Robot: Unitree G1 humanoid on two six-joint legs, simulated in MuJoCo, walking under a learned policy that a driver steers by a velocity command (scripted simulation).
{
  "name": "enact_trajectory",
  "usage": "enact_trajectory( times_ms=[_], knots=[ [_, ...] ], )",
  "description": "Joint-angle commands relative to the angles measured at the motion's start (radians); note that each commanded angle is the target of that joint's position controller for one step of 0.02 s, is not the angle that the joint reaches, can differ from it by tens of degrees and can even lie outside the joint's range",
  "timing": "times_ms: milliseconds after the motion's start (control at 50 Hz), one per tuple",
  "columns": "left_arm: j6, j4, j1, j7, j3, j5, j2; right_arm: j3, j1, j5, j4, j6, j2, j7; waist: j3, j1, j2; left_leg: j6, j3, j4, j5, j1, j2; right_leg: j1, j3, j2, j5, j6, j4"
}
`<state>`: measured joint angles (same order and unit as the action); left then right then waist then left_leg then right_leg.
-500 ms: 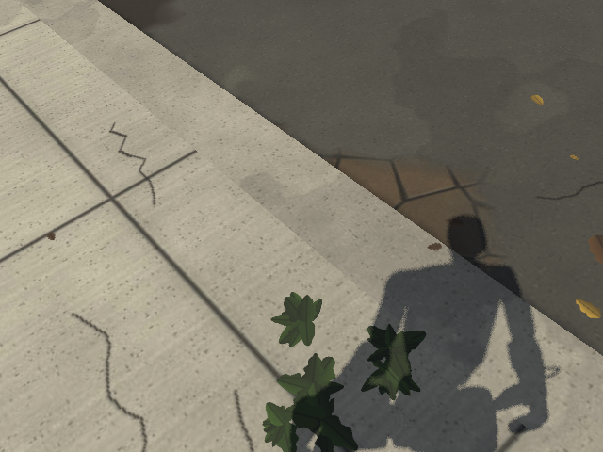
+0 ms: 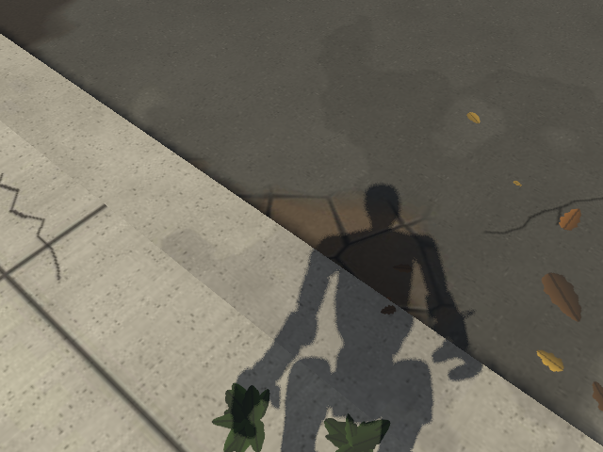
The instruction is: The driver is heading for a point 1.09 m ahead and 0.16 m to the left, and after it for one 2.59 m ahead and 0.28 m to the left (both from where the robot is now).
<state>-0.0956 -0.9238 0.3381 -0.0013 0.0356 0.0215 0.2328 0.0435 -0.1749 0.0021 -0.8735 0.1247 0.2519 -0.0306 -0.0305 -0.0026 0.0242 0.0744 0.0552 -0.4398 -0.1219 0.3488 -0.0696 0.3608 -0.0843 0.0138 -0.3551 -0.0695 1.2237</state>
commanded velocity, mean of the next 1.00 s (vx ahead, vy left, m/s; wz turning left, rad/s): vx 0.50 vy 0.00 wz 0.25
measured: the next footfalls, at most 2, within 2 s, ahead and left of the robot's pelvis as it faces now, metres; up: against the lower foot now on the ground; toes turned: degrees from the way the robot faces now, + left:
right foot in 0.38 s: +0.40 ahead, -0.16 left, +0.00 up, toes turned -1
left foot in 0.98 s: +0.67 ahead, +0.14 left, +0.00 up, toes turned +20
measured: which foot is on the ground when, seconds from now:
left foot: down 0.00-0.42, up 0.44-0.96, down 0.98-1.00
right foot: up 0.00-0.36, down 0.38-1.00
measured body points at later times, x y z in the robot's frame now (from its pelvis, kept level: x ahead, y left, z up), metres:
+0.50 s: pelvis +0.28 -0.07 +0.00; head +0.31 -0.08 +0.45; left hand +0.42 +0.17 -0.11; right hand +0.28 -0.31 -0.15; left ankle +0.14 +0.07 -0.65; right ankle +0.36 -0.16 -0.73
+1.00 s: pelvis +0.55 -0.01 -0.02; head +0.56 +0.00 +0.43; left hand +0.40 +0.18 -0.16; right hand +0.80 -0.16 -0.12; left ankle +0.63 +0.12 -0.74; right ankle +0.37 -0.17 -0.73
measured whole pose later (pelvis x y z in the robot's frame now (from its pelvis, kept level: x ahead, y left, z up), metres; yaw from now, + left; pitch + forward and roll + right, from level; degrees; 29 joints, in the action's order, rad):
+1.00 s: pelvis +0.55 -0.01 -0.02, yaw +19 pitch +1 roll +0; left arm -0.10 -1.05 0.51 0.01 0.02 -0.09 0.18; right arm 0.04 -0.05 -0.04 -0.85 0.06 0.21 -0.08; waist -0.01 -0.04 0.00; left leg 0.10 0.04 -0.58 -0.11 0.48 -0.02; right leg -0.24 0.34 -0.07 -0.45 0.04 0.26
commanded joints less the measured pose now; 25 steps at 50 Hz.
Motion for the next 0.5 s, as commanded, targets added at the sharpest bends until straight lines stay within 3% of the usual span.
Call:
enact_trajectory(
  times_ms=[20, 60, 120, 220, 280, 340, 360, 380, 400, 420, 440, 460, 480, 500],
  knots=[
    [-0.010, 0.073, 0.018, -0.008, 0.027, -0.005, 0.081, 0.006, -0.037, -0.011, 0.025, 0.010, 0.061, -0.005, 0.066, -0.017, -0.057, 0.179, -0.357, 0.282, 0.040, -0.206, 0.282, 0.222, -0.028, -0.132, 0.089, 0.005, -0.013],
    [0.002, 0.081, 0.011, -0.011, 0.023, -0.008, 0.055, 0.008, -0.073, -0.004, 0.003, 0.012, 0.079, -0.002, 0.037, -0.023, -0.074, 0.191, -0.288, 0.314, 0.096, -0.159, 0.272, 0.243, -0.001, -0.150, 0.104, 0.022, -0.081],
    [0.005, 0.130, -0.118, -0.015, 0.019, -0.022, 0.057, 0.020, -0.121, 0.000, -0.016, 0.003, 0.126, 0.015, 0.003, 0.005, -0.058, 0.191, -0.233, 0.340, 0.143, -0.161, 0.270, 0.328, 0.023, -0.166, 0.235, 0.055, -0.249],
    [-0.007, 0.179, -0.299, 0.000, 0.008, -0.011, 0.039, 0.019, -0.210, 0.016, -0.046, -0.014, 0.145, 0.026, -0.015, 0.066, -0.073, 0.132, -0.136, 0.317, 0.158, -0.190, 0.227, 0.253, 0.079, -0.109, 0.455, 0.061, -0.568],
    [-0.011, 0.213, -0.380, 0.016, 0.006, -0.001, 0.049, 0.019, -0.262, 0.020, -0.072, -0.028, 0.144, 0.026, -0.038, 0.088, -0.086, 0.129, -0.159, 0.281, 0.131, -0.282, 0.274, 0.267, 0.077, -0.094, 0.428, 0.048, -0.643],
    [-0.021, 0.238, -0.384, 0.035, 0.016, -0.002, 0.080, 0.026, -0.259, 0.021, -0.079, -0.044, 0.158, 0.032, -0.034, 0.057, -0.097, 0.106, -0.191, 0.208, 0.200, -0.365, 0.322, 0.224, 0.070, -0.077, 0.321, 0.008, -0.707],
    [0.004, 0.177, -0.256, 0.037, -0.001, -0.121, 0.076, -0.021, -0.279, -0.130, -0.120, -0.014, 0.058, -0.016, 0.020, -0.005, -0.114, 0.127, -0.201, 0.179, 0.320, -0.420, 0.328, 0.112, 0.039, -0.085, 0.421, -0.020, -0.750],
    [0.008, 0.172, -0.193, 0.034, 0.030, -0.107, 0.138, -0.002, -0.247, -0.106, -0.111, -0.006, 0.098, -0.037, 0.049, -0.050, -0.085, 0.106, -0.162, 0.085, 0.427, -0.363, 0.269, -0.066, 0.091, -0.049, 0.414, -0.050, -0.771],
    [0.003, 0.142, -0.067, 0.029, 0.047, -0.084, 0.192, -0.004, -0.245, -0.097, -0.105, 0.002, 0.104, -0.051, 0.203, -0.102, 0.001, 0.054, -0.100, -0.131, 0.359, -0.203, 0.164, -0.417, 0.067, -0.088, 0.438, -0.126, -0.674],
    [0.005, 0.099, 0.156, 0.025, 0.041, -0.073, 0.219, -0.044, -0.441, -0.105, -0.092, 0.019, -0.030, -0.063, 0.493, -0.094, 0.259, -0.020, -0.082, -0.461, -0.134, 0.191, -0.008, -0.984, -0.354, -0.353, 0.407, -0.381, -0.744],
    [0.007, 0.042, 0.297, 0.011, 0.027, -0.099, 0.149, -0.030, -0.317, -0.075, -0.088, 0.021, 0.039, -0.083, 0.395, -0.189, 0.182, 0.009, -0.148, -0.690, -0.420, 0.406, -0.015, -0.953, -0.612, -0.418, 0.048, -0.322, -0.932],
    [-0.006, 0.028, 0.202, 0.000, 0.032, -0.094, 0.148, -0.007, -0.161, -0.057, -0.065, 0.017, 0.082, -0.070, 0.098, -0.171, 0.122, 0.049, -0.201, -0.808, -0.326, 0.515, 0.055, -0.676, -0.496, -0.372, -0.203, -0.188, -0.994],
    [-0.012, 0.042, 0.076, -0.007, 0.026, -0.080, 0.121, 0.001, -0.146, -0.052, -0.066, 0.017, 0.093, -0.040, 0.004, -0.109, 0.109, 0.057, -0.177, -0.817, -0.249, 0.478, 0.110, -0.476, -0.372, -0.354, -0.148, -0.157, -1.027],
    [-0.010, 0.045, 0.026, -0.015, 0.003, -0.078, 0.057, -0.004, -0.186, -0.069, -0.071, 0.010, 0.073, -0.023, 0.055, -0.051, 0.094, 0.069, -0.191, -0.779, -0.185, 0.375, 0.154, -0.388, -0.284, -0.346, -0.016, -0.160, -1.049]
  ],
)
